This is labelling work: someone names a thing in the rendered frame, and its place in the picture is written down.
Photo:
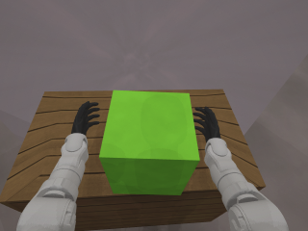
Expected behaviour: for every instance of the pedestal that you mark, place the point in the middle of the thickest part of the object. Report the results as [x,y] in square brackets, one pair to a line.
[97,207]

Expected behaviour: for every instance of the carton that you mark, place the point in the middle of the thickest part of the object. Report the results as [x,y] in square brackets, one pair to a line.
[149,144]

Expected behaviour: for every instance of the right robot hand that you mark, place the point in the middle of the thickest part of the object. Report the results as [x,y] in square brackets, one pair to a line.
[210,123]

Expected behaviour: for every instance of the left robot upper arm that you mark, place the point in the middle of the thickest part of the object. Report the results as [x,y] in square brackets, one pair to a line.
[49,214]

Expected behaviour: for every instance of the right robot forearm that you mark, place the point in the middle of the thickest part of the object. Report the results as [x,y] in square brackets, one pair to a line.
[231,184]

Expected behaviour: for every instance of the left robot hand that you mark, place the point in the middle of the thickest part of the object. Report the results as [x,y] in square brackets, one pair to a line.
[81,122]

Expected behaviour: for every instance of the right robot upper arm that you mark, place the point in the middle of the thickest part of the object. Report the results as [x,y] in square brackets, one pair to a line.
[259,215]

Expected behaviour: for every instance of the left robot forearm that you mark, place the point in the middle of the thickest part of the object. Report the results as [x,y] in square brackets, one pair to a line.
[67,175]

